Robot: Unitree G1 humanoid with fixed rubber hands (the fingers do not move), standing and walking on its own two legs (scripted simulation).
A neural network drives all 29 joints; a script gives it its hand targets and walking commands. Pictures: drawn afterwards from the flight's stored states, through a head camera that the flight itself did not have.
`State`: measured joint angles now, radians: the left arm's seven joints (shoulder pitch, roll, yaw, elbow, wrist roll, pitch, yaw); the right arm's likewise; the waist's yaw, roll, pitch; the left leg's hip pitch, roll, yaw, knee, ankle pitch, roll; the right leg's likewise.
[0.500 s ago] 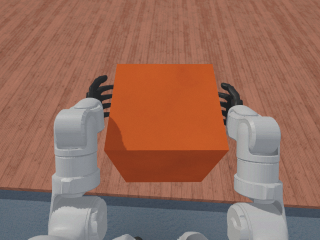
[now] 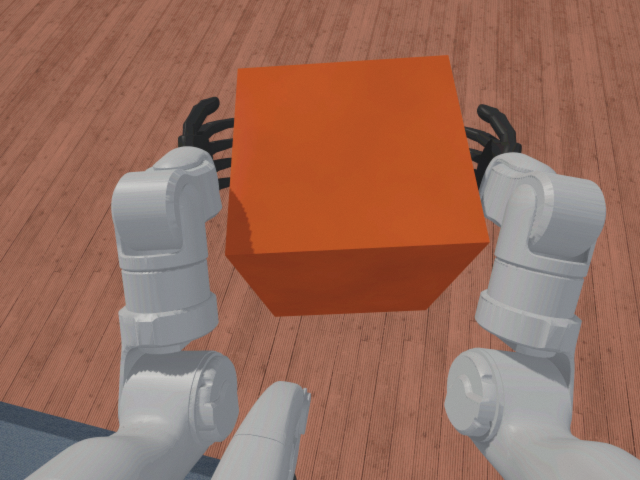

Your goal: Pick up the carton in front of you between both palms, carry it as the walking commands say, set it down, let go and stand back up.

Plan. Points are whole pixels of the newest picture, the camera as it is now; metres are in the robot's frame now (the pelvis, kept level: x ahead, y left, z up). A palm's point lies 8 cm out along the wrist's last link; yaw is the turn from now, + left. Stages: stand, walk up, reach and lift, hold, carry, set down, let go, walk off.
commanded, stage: carry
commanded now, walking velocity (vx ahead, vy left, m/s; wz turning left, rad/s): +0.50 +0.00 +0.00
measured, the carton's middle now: (346, 208) +0.40 +0.03 +0.05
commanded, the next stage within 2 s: none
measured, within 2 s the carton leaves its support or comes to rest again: neither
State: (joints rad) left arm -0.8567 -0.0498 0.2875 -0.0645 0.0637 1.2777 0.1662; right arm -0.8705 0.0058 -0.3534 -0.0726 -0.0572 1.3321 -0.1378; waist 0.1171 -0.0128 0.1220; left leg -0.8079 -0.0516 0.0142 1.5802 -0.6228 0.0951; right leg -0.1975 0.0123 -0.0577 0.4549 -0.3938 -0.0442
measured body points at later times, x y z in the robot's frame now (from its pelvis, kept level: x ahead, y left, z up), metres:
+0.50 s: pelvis +0.39 +0.02 +0.05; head +0.44 +0.02 +0.50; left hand +0.81 +0.11 +0.23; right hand +0.77 -0.19 +0.23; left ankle +0.28 +0.08 -0.67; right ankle +0.52 -0.06 -0.66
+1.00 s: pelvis +0.70 +0.04 +0.06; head +0.73 +0.04 +0.51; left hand +1.03 +0.20 +0.14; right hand +1.04 -0.10 +0.14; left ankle +0.80 +0.13 -0.68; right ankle +0.54 -0.05 -0.67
